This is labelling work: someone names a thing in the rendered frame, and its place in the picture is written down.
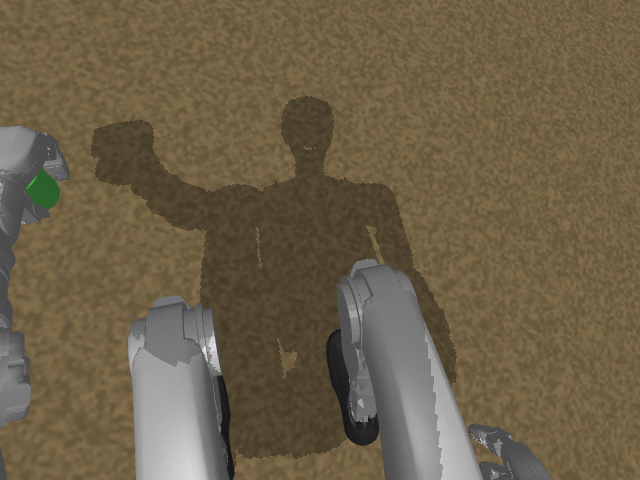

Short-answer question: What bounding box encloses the right robot foot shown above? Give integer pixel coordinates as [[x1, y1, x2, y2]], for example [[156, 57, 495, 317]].
[[326, 329, 379, 446]]

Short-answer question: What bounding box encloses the left robot foot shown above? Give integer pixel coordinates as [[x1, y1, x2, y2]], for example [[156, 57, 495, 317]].
[[217, 375, 234, 480]]

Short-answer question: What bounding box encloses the tin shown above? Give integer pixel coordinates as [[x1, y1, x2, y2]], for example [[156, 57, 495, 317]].
[[25, 168, 60, 210]]

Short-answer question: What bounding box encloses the left robot hand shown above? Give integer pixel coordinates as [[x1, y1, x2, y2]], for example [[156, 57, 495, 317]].
[[0, 125, 70, 224]]

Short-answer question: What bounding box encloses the right robot hand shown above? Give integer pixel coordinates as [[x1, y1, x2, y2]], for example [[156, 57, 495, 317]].
[[468, 424, 552, 480]]

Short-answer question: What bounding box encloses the left robot arm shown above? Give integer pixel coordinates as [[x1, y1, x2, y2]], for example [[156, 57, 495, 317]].
[[0, 176, 31, 480]]

